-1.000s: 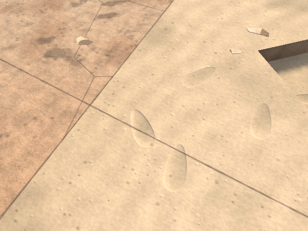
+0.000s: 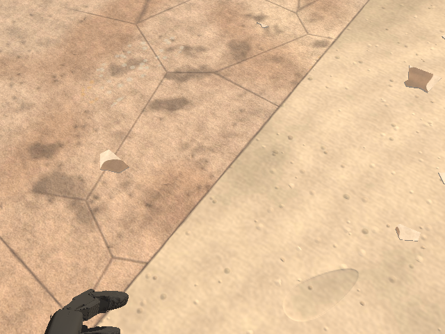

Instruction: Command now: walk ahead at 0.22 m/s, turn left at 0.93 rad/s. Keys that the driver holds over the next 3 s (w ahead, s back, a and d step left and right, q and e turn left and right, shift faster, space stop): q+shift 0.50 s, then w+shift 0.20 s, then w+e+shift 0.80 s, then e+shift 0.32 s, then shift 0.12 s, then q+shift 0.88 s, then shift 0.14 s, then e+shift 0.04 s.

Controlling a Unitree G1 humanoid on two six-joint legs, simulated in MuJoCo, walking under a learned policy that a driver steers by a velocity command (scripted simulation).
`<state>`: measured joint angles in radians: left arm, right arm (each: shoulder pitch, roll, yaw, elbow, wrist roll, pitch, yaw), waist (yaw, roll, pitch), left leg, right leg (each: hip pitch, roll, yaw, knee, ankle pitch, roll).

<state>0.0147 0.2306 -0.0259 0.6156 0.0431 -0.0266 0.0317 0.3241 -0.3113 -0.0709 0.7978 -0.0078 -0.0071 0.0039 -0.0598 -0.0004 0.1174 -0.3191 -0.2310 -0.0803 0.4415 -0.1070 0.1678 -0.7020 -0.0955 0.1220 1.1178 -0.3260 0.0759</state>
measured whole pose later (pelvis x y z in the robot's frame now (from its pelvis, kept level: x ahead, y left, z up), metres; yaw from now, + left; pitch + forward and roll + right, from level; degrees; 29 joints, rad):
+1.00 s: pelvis +0.21 +0.02 +0.00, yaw +31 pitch +2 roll +0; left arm 0.23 0.30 0.07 0.74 0.02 0.02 -0.08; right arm 0.44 -0.27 -0.02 0.80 -0.03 -0.08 0.00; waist -0.03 -0.04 -0.02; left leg 0.15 -0.05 0.15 0.17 -0.35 0.05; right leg -0.82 0.00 0.02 1.03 -0.02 -0.03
